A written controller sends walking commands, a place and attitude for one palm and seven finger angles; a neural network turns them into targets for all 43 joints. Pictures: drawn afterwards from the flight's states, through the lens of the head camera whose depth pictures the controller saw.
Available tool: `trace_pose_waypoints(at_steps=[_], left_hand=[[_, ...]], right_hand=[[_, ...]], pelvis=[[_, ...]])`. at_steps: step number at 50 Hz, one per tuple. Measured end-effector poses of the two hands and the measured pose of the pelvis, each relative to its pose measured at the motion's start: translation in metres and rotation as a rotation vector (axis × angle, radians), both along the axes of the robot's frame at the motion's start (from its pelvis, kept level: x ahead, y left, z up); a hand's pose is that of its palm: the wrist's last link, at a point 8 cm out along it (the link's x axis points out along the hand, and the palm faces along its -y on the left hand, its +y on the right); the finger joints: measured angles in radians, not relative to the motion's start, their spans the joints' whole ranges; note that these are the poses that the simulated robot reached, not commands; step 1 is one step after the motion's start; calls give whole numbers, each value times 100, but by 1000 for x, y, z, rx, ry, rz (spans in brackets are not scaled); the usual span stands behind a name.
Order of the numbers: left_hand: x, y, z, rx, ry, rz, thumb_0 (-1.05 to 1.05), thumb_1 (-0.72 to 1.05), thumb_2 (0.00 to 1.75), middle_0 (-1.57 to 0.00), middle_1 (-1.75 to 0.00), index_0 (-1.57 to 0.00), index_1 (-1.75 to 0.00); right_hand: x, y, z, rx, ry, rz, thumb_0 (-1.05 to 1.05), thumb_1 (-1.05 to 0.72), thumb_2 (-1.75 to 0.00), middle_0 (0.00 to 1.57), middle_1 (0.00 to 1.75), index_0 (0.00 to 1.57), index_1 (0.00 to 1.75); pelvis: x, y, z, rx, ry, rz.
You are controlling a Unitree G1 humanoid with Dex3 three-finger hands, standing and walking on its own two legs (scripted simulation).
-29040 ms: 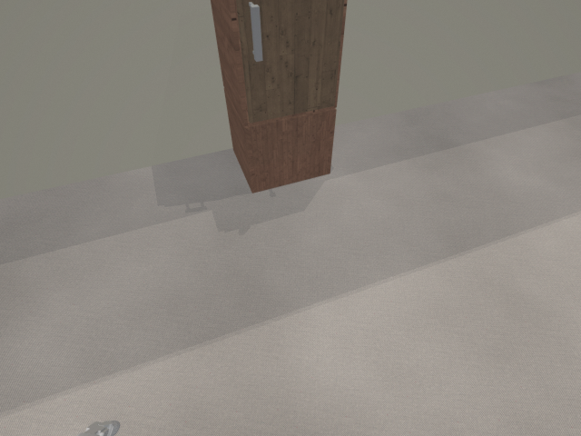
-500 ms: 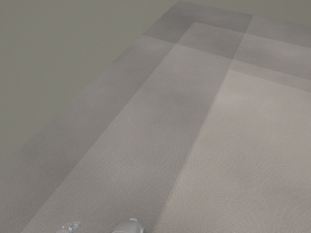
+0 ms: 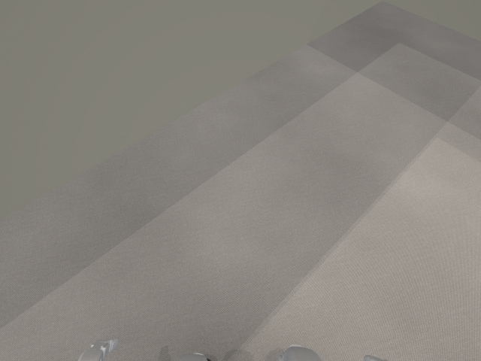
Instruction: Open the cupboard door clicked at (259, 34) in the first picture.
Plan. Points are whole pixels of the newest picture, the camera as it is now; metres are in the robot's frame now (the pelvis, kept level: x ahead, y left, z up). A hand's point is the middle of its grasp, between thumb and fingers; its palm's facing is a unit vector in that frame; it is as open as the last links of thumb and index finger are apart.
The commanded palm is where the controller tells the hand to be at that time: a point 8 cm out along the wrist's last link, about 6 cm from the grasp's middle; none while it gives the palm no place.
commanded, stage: turn to face it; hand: left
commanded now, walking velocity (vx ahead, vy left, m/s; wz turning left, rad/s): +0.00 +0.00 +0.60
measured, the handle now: out of the picture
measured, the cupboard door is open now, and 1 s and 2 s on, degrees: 41 41 41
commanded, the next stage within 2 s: none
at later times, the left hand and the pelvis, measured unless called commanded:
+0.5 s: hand out of the picture +0.01 +0.21 -0.18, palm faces +0.33 -0.91 -0.23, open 7.4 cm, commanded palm none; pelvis +0.01 -0.01 -0.01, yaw +19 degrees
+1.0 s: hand out of the picture -0.02 +0.16 -0.17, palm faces +0.59 -0.78 -0.22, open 7.4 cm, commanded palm none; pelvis +0.04 -0.03 +0.00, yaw +37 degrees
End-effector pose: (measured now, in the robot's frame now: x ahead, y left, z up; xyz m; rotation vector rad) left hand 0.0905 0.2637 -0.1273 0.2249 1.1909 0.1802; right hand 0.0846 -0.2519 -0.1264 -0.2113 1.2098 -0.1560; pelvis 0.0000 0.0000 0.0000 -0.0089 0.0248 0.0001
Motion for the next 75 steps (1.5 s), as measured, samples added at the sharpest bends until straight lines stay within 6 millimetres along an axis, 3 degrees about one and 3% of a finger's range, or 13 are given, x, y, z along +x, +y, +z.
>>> trace_pose_waypoints(at_steps=[6,11,17,21,24,32,40,48,53,56,67,71,75], left_hand=[[0,-21,9,46,-84,33,0,91,90,-20,-30,-20,-30],[-24,-37,12,21,-46,95,0,91,90,-20,-30,-20,-30],[-58,-40,-4,-41,-4,193,0,90,90,-20,-30,-20,-30],[-86,-25,-26,-67,28,279,0,90,90,-20,-30,-20,-30],[-99,-15,-27,-54,67,330,1,91,90,-20,-30,-20,-30],[-97,-10,-1,-7,7,411,1,91,90,-19,-30,-20,-30],[-102,-37,8,50,-42,480,0,91,90,-20,-30,-20,-30],[-136,-66,-4,-39,7,595,0,91,90,-20,-30,-20,-30],[-170,-62,-31,-84,35,695,0,90,90,-20,-30,-20,-30],[-181,-56,-31,-77,66,739,1,91,90,-20,-30,-20,-30],[-159,-42,6,20,-50,817,1,91,90,-19,-30,-20,-30],[-151,-52,10,82,-98,846,0,91,90,-20,-30,-20,-30],[-157,-76,15,71,-83,897,0,91,90,-20,-30,-20,-30]], right_hand=[[4,-26,-21,32,40,23,0,-90,-90,20,30,20,30],[23,-32,-12,29,50,66,0,-91,-90,20,30,20,30],[58,-13,1,10,27,176,0,-91,-90,20,30,19,30],[86,8,-2,-21,-31,268,0,-91,-90,20,30,19,30],[93,19,4,-35,-42,315,0,-91,-90,20,30,20,30],[101,21,5,-23,16,390,0,-90,-90,20,30,20,30],[137,10,-15,8,40,452,0,-90,-90,20,30,20,30],[178,49,4,7,2,581,0,-91,-90,20,30,19,30],[199,90,2,-14,-73,698,0,-91,-90,20,30,19,30],[200,102,8,-25,-83,737,0,-91,-90,20,30,20,30],[199,96,2,-18,32,806,0,-90,-90,20,30,20,30],[215,88,-16,0,58,825,0,-90,-90,20,30,20,30],[233,94,-14,-4,66,867,0,-90,-90,20,30,20,30]], pelvis=[[1,-25,-9,19,-4,79],[5,-30,0,37,-18,145],[9,-25,1,44,-11,228],[9,-13,-14,18,-1,288],[9,-14,-11,15,1,318],[18,-26,2,-7,4,406],[31,-46,-6,19,-5,513],[37,-39,2,40,-6,621],[33,-23,-15,19,-3,691],[34,-22,-12,11,-2,718],[53,-35,2,-11,-4,844],[67,-46,-8,12,4,896],[70,-49,-3,28,-19,960]])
